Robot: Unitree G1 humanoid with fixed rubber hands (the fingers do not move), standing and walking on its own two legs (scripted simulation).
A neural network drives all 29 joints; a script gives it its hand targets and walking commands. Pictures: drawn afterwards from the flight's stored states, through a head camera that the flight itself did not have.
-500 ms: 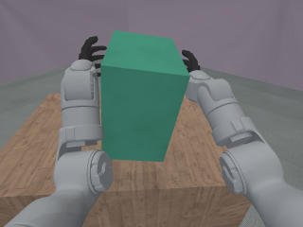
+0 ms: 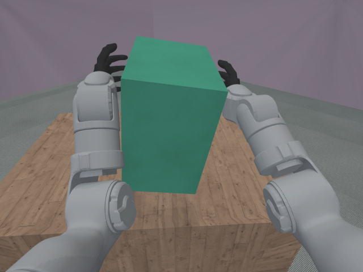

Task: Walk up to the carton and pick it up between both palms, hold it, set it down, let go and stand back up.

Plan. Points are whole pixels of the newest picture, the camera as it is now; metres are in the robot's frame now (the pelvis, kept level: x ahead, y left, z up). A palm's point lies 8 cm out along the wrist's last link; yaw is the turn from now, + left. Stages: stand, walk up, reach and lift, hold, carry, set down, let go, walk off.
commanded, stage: hold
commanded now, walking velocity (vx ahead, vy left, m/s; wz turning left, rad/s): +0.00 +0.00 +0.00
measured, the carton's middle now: (166, 114) +0.38 +0.02 +0.24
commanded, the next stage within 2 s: set down in 1.06 s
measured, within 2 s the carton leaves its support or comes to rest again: neither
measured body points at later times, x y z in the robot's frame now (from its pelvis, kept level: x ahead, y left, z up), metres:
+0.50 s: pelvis +0.00 +0.00 +0.00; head -0.10 +0.02 +0.44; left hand +0.38 +0.14 +0.33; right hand +0.38 -0.11 +0.30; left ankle +0.02 +0.15 -0.75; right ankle -0.01 -0.12 -0.75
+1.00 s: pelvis +0.00 +0.00 +0.00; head -0.10 +0.02 +0.44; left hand +0.38 +0.14 +0.33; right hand +0.37 -0.11 +0.30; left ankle +0.02 +0.15 -0.75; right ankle -0.01 -0.12 -0.75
